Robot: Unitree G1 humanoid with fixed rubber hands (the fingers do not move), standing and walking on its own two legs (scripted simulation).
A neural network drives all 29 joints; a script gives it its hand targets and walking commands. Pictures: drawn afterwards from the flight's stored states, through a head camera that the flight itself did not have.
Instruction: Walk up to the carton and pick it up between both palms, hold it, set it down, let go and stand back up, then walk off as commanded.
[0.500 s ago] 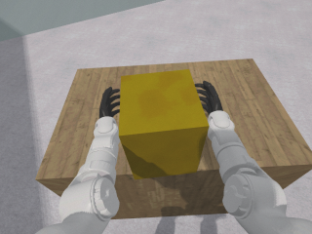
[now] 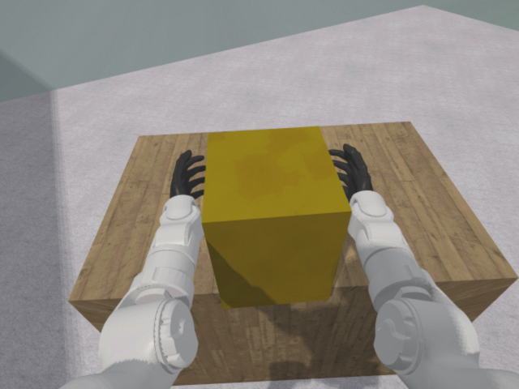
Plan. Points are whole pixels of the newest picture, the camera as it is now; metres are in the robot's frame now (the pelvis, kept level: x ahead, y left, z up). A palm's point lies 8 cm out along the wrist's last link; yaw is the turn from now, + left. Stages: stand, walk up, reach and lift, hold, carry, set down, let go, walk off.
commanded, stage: reach and lift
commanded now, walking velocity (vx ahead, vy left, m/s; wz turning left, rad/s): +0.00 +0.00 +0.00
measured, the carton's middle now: (270, 218) +0.41 +0.05 +0.04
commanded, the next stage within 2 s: none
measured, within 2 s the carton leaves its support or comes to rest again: neither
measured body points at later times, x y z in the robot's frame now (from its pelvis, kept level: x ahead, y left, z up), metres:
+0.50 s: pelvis +0.00 +0.00 +0.00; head -0.03 -0.01 +0.45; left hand +0.41 +0.19 +0.16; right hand +0.43 -0.11 +0.15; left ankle +0.01 +0.14 -0.74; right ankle +0.05 -0.14 -0.74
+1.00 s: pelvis +0.00 +0.00 +0.00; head -0.06 +0.00 +0.45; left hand +0.40 +0.18 +0.19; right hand +0.41 -0.11 +0.18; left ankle +0.01 +0.14 -0.74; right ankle +0.05 -0.14 -0.74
